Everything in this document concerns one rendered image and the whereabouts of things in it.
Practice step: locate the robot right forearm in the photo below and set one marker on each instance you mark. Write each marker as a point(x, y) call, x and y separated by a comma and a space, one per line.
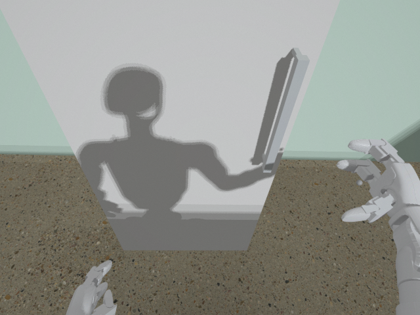
point(405, 224)

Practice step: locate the right robot hand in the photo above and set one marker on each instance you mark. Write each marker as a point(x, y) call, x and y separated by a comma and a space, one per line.
point(399, 179)

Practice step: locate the handle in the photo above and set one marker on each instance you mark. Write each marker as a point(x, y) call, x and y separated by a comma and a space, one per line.
point(294, 82)

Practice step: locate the left robot hand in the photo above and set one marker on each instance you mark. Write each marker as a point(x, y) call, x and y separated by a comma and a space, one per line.
point(86, 296)

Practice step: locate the fridge door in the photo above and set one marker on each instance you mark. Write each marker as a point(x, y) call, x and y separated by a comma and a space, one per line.
point(169, 105)

